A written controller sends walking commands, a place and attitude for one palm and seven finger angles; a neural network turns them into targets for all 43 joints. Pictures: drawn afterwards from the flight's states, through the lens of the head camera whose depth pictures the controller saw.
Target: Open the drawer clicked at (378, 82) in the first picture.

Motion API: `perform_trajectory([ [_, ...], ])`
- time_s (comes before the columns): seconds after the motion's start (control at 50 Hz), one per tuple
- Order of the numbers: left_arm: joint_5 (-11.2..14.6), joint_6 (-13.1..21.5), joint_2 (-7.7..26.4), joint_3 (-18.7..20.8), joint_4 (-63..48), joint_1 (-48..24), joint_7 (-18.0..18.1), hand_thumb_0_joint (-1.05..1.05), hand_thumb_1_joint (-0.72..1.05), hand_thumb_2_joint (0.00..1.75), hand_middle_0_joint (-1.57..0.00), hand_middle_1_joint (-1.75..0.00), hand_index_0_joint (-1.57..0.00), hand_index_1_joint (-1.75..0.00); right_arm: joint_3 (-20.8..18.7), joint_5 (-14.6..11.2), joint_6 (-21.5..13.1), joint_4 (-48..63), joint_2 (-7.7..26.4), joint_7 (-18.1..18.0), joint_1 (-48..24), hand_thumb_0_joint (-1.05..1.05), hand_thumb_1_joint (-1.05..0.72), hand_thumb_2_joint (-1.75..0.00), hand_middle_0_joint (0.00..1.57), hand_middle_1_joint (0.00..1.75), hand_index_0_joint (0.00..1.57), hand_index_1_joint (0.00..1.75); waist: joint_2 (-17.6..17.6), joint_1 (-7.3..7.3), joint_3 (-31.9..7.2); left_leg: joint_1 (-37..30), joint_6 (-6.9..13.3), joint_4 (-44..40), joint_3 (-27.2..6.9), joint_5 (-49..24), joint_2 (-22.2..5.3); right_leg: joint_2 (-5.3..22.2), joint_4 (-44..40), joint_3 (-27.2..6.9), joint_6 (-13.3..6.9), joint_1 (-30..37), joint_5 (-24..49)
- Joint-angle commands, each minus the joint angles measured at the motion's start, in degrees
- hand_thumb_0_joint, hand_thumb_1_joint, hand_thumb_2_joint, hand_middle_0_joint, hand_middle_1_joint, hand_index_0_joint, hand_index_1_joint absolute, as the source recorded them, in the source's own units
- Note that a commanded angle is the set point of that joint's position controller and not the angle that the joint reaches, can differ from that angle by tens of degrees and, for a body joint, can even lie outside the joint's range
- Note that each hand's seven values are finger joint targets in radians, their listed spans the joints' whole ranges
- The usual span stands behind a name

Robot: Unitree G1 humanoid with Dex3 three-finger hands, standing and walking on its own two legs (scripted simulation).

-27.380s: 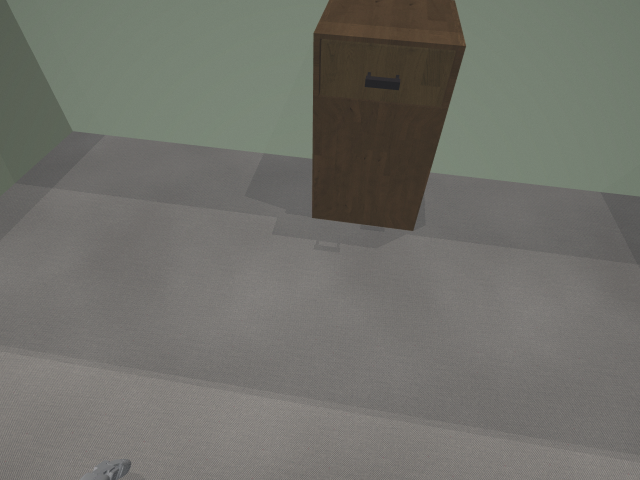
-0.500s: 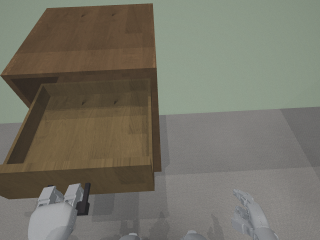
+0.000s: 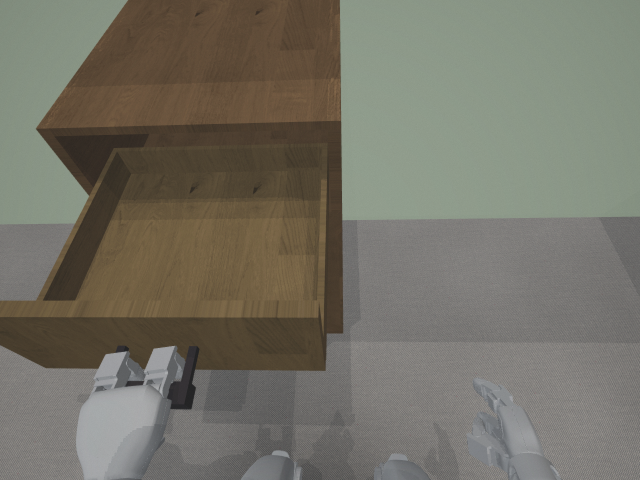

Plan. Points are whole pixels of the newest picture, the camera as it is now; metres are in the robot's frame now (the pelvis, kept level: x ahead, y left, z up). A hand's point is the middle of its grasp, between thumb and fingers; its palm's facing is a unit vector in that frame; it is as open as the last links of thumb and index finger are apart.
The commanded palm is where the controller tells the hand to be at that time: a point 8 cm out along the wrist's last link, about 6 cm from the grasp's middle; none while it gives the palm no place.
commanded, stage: open the thumb to release the handle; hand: left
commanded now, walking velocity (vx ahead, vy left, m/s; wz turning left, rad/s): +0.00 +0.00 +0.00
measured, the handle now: (151, 374) +0.23 +0.23 +0.00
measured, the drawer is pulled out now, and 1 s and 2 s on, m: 0.30 0.30 0.30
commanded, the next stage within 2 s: lift the hand off the handle in 0.30 s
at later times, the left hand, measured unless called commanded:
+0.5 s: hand (151, 425) +0.18 +0.22 -0.02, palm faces -0.01 -0.07 -1.00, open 13.6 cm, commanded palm +0.16 +0.23 +0.03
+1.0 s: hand (151, 414) +0.19 +0.22 -0.01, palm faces -0.03 -0.08 -1.00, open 13.5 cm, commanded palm +0.17 +0.23 +0.06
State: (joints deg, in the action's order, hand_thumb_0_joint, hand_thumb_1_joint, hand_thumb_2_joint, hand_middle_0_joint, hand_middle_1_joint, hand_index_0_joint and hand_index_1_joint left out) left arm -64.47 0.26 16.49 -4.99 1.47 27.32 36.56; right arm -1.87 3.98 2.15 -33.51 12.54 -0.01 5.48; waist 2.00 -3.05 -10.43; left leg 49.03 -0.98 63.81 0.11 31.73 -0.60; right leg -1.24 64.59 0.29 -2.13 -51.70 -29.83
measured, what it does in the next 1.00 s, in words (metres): stands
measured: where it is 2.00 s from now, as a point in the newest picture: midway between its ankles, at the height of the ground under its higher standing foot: outside the picture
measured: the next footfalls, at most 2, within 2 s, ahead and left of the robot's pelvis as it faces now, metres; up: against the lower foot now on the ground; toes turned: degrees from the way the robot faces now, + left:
none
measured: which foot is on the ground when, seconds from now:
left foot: down 0.00-1.00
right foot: down 0.00-1.00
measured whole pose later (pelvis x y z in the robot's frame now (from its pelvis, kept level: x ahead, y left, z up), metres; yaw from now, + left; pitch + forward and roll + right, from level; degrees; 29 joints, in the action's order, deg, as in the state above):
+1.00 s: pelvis -0.01 -0.01 +0.02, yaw +1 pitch +12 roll +1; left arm -61.2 -3.5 17.3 -7.3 8.8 18.7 30.6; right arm -0.6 1.8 2.0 -35.2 12.1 -3.8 6.1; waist 2.3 -2.3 -8.4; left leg 41.7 -1.3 56.3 -0.8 27.1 -0.3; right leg -1.0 57.2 1.1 -2.4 -44.0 -25.7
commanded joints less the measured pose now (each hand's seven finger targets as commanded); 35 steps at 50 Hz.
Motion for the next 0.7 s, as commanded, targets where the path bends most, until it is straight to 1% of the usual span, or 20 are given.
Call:
perform_trajectory([
  [0.0, 1.09, -4.16, 8.90, 7.47, -7.26, -0.88, 2.01, 0.00, 0.13, 0.57, -0.35, -1.27, -0.35, -1.27, -1.92, -0.77, -2.33, 8.74, 6.34, -1.70, -5.01, 0.00, -0.90, -0.90, 0.20, 0.30, 0.20, 0.30, -3.05, 0.16, -13.59, -10.40, 2.18, -9.07, 0.49, -16.63, 2.66, -0.61, -12.76, -1.08, -0.39, 13.26, 20.25],
  [0.04, 0.99, -4.94, 9.21, 7.27, -5.57, -1.38, 1.59, 0.00, -0.01, 0.51, -0.33, -1.25, -0.33, -1.25, -1.63, -1.16, -2.20, 8.50, 5.89, -2.13, -5.14, 0.00, -0.90, -0.90, 0.20, 0.30, 0.20, 0.30, -2.90, -0.16, -11.25, -10.02, 2.24, -9.95, 0.87, -15.03, 2.86, -0.53, -13.98, -1.09, -0.32, 13.65, 18.27],
  [0.06, 0.88, -5.25, 8.48, 5.97, -4.73, -2.49, 1.16, 0.00, -0.08, 0.48, -0.33, -1.24, -0.33, -1.24, -1.16, -1.01, -2.14, 8.37, 5.97, -2.25, -5.94, 0.00, -0.90, -0.90, 0.20, 0.30, 0.20, 0.30, -4.32, 0.24, -10.25, -9.46, 2.35, -10.16, 0.96, -13.91, 2.95, -0.44, -14.77, -1.53, 0.03, 13.05, 16.77],
  [0.08, 1.06, -5.33, 8.39, 5.52, -4.70, -4.15, 0.63, 0.00, -0.15, 0.45, -0.32, -1.24, -0.32, -1.24, -1.29, -1.24, -2.19, 8.15, 5.96, -2.51, -5.73, 0.00, -0.90, -0.90, 0.20, 0.30, 0.20, 0.30, -3.69, 0.69, -8.74, -9.34, 2.48, -10.49, 1.02, -13.24, 2.90, -0.25, -15.72, -1.85, 0.00, 13.43, 16.52],
  [0.1, 1.41, -5.30, 9.34, 6.79, -4.16, -4.15, 0.26, 0.00, -0.22, 0.42, -0.32, -1.23, -0.32, -1.23, -1.18, -1.41, -2.11, 8.22, 5.99, -2.78, -5.76, 0.00, -0.90, -0.90, 0.20, 0.30, 0.20, 0.30, -4.56, 0.50, -8.59, -9.30, 2.50, -11.00, 0.77, -12.80, 2.86, -0.39, -16.16, -1.85, -0.13, 13.87, 15.68],
  [0.12, 1.43, -5.12, 8.86, 5.71, -4.35, -4.76, -0.18, 0.00, -0.29, 0.39, -0.32, -1.22, -0.32, -1.22, -0.76, -1.21, -2.29, 8.18, 5.88, -2.86, -6.25, 0.00, -0.90, -0.90, 0.20, 0.30, 0.20, 0.30, -3.80, 0.21, -8.79, -9.19, 2.56, -11.00, 1.15, -12.34, 3.09, -0.02, -16.31, -2.14, 0.18, 14.06, 15.07],
  [0.14, 1.66, -4.99, 9.75, 6.96, -2.81, -3.82, -0.54, 0.00, -0.36, 0.36, -0.31, -1.22, -0.31, -1.22, -1.04, -1.63, -2.29, 7.96, 5.62, -3.08, -5.86, 0.00, -0.90, -0.90, 0.20, 0.30, 0.20, 0.30, -3.78, -0.13, -7.23, -8.75, 2.48, -11.49, 1.06, -11.57, 3.12, -0.16, -17.03, -2.46, -0.05, 14.49, 13.86],
  [0.18, 1.40, -4.51, 9.24, 5.94, -2.58, -5.66, -1.16, 0.00, -0.50, 0.30, -0.30, -1.20, -0.30, -1.20, -0.90, -1.48, -2.44, 7.91, 5.63, -3.21, -6.06, 0.00, -0.90, -0.90, 0.20, 0.30, 0.20, 0.30, -3.17, 0.16, -6.69, -8.70, 2.56, -11.47, 1.15, -10.77, 3.18, 0.03, -17.61, -2.85, 0.07, 13.80, 12.18],
  [0.22, 1.27, -3.64, 9.48, 5.90, -2.78, -7.78, -1.38, 0.00, -0.50, 0.30, -0.30, -1.20, -0.30, -1.20, -0.73, -1.23, -2.62, 7.70, 5.67, -3.28, -5.99, 0.00, -0.90, -0.90, 0.20, 0.30, 0.20, 0.30, -2.51, 0.24, -7.48, -9.13, 2.60, -11.42, 1.17, -10.87, 3.17, 0.24, -17.55, -2.92, 0.14, 13.55, 11.86],
  [0.26, 1.46, -2.86, 10.31, 7.43, -1.34, -5.70, -1.46, 0.00, -0.50, 0.30, -0.30, -1.20, -0.30, -1.20, -0.86, -1.22, -2.80, 7.56, 5.61, -3.45, -5.99, 0.00, -0.90, -0.90, 0.20, 0.30, 0.20, 0.30, -3.82, -0.43, -7.87, -7.96, 2.54, -11.24, 1.17, -10.55, 3.35, 0.26, -17.61, -3.61, 0.17, 14.46, 11.63],
  [0.28, 1.64, -2.40, 9.87, 6.81, -1.83, -6.90, -1.58, 0.00, -0.50, 0.30, -0.30, -1.20, -0.30, -1.20, -1.11, -1.26, -2.94, 7.43, 5.63, -3.52, -5.86, 0.00, -0.90, -0.90, 0.20, 0.30, 0.20, 0.30, -3.66, 0.08, -7.49, -7.75, 2.62, -10.94, 1.15, -10.35, 3.31, 0.49, -17.83, -3.86, 0.19, 14.37, 11.92],
  [0.32, 1.56, -1.59, 11.31, 8.49, -2.15, -7.59, -1.23, 0.00, -0.50, 0.30, -0.30, -1.20, -0.30, -1.20, -1.06, -1.14, -3.03, 7.13, 5.72, -3.58, -6.14, 0.00, -0.90, -0.90, 0.20, 0.30, 0.20, 0.30, -2.56, -0.34, -9.00, -7.69, 2.53, -10.60, 1.31, -10.90, 3.43, 0.71, -17.39, -4.71, 0.19, 14.82, 13.07],
  [0.34, 1.67, -1.33, 11.16, 9.06, -1.02, -5.86, -1.14, 0.00, -0.50, 0.30, -0.30, -1.20, -0.30, -1.20, -1.43, -1.24, -3.10, 6.83, 5.55, -3.57, -5.53, 0.00, -0.90, -0.90, 0.20, 0.30, 0.20, 0.30, -3.14, -0.53, -8.45, -7.42, 2.47, -10.61, 1.16, -11.22, 3.38, 0.43, -17.08, -4.25, -0.01, 15.01, 14.00],
  [0.38, 1.87, -1.02, 9.31, 7.10, -2.63, -5.43, -0.99, 0.00, -0.50, 0.30, -0.30, -1.20, -0.30, -1.20, -1.59, -1.12, -3.23, 7.26, 5.67, -3.21, -5.74, 0.00, -0.90, -0.90, 0.20, 0.30, 0.20, 0.30, -2.54, -0.33, -9.18, -7.94, 2.46, -10.62, 1.11, -11.42, 3.36, 0.46, -16.85, -4.02, -0.04, 14.65, 13.97],
  [0.42, 1.71, -0.78, 10.34, 8.16, -3.41, -6.90, -0.38, 0.00, -0.50, 0.30, -0.30, -1.20, -0.30, -1.20, -1.64, -1.02, -3.23, 7.12, 5.92, -3.11, -5.90, 0.00, -0.90, -0.90, 0.20, 0.30, 0.20, 0.30, -2.12, -0.18, -10.32, -8.45, 2.42, -10.21, 1.27, -12.19, 3.36, 0.43, -16.28, -3.94, -0.03, 14.03, 14.96],
  [0.48, 1.37, -0.98, 9.49, 7.44, -2.06, -7.84, 0.14, 0.00, -0.50, 0.30, -0.30, -1.20, -0.30, -1.20, -1.98, -1.06, -3.25, 6.76, 5.93, -3.03, -5.71, 0.00, -0.90, -0.90, 0.20, 0.30, 0.20, 0.30, -3.18, 0.45, -9.16, -7.67, 2.42, -9.82, 1.12, -11.31, 3.20, 0.37, -16.15, -3.33, 0.02, 12.75, 13.80],
  [0.52, 1.45, -1.09, 9.92, 7.79, -2.58, -9.06, 0.57, 0.00, -0.50, 0.30, -0.30, -1.20, -0.30, -1.20, -1.80, -0.94, -3.32, 6.85, 6.04, -3.11, -5.96, 0.00, -0.90, -0.90, 0.20, 0.30, 0.20, 0.30, -3.62, 0.28, -10.62, -7.22, 2.43, -9.63, 1.32, -10.68, 3.25, 0.65, -16.09, -3.49, 0.27, 13.00, 12.57],
  [0.54, 1.33, -1.34, 10.34, 8.18, -1.37, -9.73, 0.66, 0.00, -0.50, 0.30, -0.30, -1.20, -0.30, -1.20, -2.04, -1.19, -3.35, 6.47, 5.93, -3.28, -5.93, 0.00, -0.90, -0.90, 0.20, 0.30, 0.20, 0.30, -3.97, 0.55, -9.19, -6.87, 2.47, -9.73, 1.16, -9.90, 3.21, 0.47, -16.45, -3.40, 0.09, 12.45, 11.57],
  [0.62, 0.94, -2.13, 9.30, 6.41, -1.87, -13.37, 0.98, 0.00, -0.50, 0.30, -0.30, -1.20, -0.30, -1.20, -1.80, -1.09, -3.46, 6.23, 6.13, -3.36, -5.76, 0.00, -0.90, -0.90, 0.20, 0.30, 0.20, 0.30, -3.19, 0.99, -11.06, -8.58, 2.51, -9.83, 1.12, -10.72, 3.01, 0.41, -15.69, -1.96, 0.15, 11.33, 11.59],
  [0.68, 1.11, -3.21, 9.84, 6.58, -0.12, -15.20, 0.62, 0.00, -0.50, 0.30, -0.30, -1.20, -0.30, -1.20, -1.88, -1.48, -3.40, 5.82, 6.04, -3.82, -5.72, 0.00, -0.90, -0.90, 0.20, 0.30, 0.20, 0.30, -4.42, 1.28, -9.84, -7.87, 2.64, -10.08, 1.08, -9.35, 3.09, 0.36, -16.70, -2.12, 0.28, 11.55, 9.78],
])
